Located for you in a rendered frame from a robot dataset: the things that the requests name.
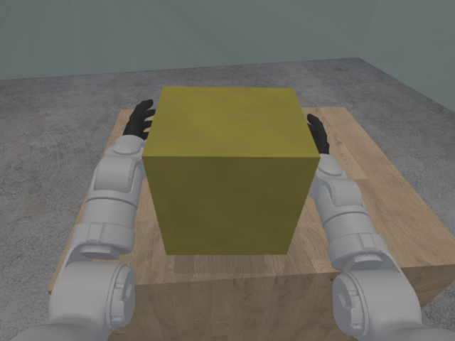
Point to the left robot hand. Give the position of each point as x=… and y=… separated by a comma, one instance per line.
x=136, y=124

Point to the left robot upper arm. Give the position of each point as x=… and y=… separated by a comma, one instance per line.
x=91, y=299

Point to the right robot hand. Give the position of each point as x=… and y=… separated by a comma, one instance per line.
x=318, y=132

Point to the robot left forearm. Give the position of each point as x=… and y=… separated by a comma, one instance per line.
x=106, y=230

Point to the right robot upper arm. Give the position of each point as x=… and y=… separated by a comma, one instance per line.
x=380, y=305

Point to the pedestal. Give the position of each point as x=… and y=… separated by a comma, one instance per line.
x=282, y=297

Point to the carton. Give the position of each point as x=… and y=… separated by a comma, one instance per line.
x=229, y=169

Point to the robot right forearm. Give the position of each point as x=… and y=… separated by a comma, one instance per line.
x=353, y=242

